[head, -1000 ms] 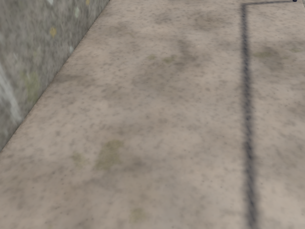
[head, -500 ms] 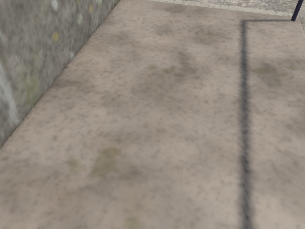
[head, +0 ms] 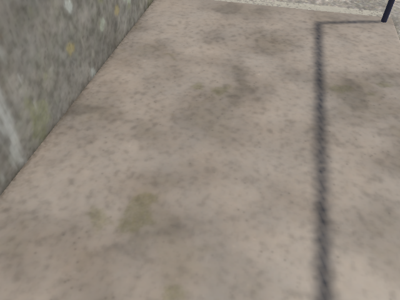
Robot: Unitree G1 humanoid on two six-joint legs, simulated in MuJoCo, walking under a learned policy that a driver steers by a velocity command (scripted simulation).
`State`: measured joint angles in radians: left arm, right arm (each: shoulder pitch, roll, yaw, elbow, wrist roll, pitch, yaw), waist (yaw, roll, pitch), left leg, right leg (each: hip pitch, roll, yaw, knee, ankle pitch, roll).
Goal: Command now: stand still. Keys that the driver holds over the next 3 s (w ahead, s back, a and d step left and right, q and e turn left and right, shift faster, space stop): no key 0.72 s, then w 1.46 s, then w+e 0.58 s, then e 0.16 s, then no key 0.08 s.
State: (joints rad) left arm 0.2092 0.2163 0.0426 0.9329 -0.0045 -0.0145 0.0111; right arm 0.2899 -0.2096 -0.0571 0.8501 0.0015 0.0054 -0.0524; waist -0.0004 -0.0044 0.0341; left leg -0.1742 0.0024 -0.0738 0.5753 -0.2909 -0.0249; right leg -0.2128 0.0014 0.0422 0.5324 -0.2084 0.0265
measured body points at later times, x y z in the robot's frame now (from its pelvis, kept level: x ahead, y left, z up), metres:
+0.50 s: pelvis +0.00 -0.01 +0.00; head +0.01 -0.02 +0.45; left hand +0.04 +0.23 -0.15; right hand +0.00 -0.26 -0.15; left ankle -0.04 +0.15 -0.73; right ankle -0.01 -0.12 -0.74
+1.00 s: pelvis +0.04 +0.02 +0.00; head +0.04 +0.03 +0.45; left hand +0.01 +0.27 -0.15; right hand +0.06 -0.24 -0.13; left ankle +0.03 +0.12 -0.73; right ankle -0.01 -0.12 -0.74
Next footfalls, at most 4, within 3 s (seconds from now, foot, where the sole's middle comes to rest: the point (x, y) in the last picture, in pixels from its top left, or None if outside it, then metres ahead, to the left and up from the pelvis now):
1.02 left None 0.08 0.13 -0.78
1.52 right None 0.47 -0.08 -0.81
2.06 left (178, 236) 0.79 0.12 -0.84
2.60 right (233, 183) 1.06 -0.11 -0.86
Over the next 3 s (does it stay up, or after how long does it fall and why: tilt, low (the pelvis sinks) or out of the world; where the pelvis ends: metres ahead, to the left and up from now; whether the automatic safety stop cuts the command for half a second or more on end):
stays up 1.14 -0.06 -0.10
